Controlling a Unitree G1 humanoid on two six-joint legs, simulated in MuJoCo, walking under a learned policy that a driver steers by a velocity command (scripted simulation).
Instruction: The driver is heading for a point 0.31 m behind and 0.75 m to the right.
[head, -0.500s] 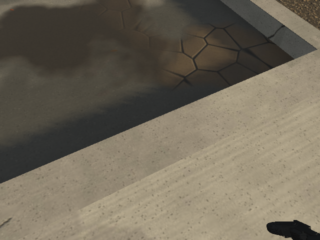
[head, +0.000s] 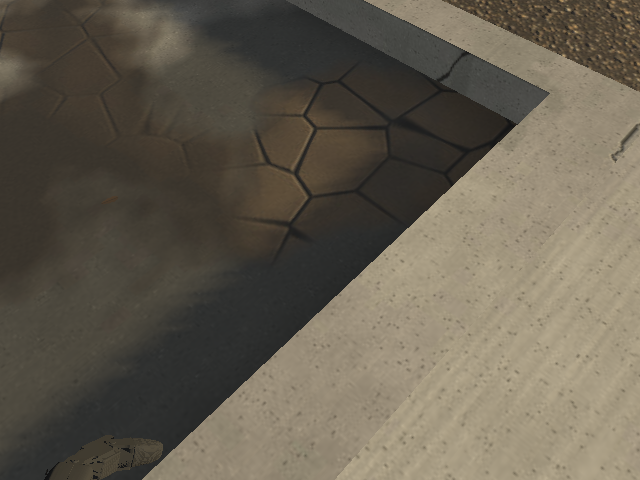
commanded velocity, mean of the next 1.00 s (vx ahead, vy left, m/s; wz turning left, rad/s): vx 0.06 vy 0.00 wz -0.09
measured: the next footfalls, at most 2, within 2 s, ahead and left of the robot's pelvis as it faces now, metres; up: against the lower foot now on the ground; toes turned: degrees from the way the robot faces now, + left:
right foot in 0.06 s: +0.22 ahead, -0.11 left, +0.00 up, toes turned +1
left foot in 0.32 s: +0.16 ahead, +0.12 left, +0.00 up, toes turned -3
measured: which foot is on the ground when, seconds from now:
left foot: down 0.00-0.08, up 0.10-0.30, down 0.32-1.00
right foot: up 0.00-0.04, down 0.06-1.00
